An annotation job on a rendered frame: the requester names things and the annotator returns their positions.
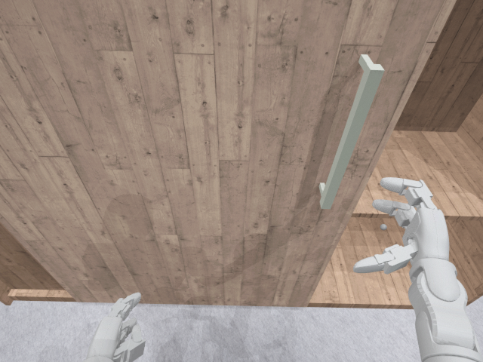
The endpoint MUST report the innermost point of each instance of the handle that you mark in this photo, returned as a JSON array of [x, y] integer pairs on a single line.
[[363, 99]]

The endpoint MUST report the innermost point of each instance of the robot left hand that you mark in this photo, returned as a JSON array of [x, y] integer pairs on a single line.
[[109, 338]]

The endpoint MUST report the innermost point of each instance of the robot right hand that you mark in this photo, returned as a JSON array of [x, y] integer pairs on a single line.
[[426, 226]]

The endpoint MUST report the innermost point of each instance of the robot right forearm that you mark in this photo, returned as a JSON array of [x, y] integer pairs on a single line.
[[444, 331]]

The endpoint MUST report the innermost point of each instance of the wardrobe door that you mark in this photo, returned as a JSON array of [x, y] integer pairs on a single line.
[[174, 148], [19, 269]]

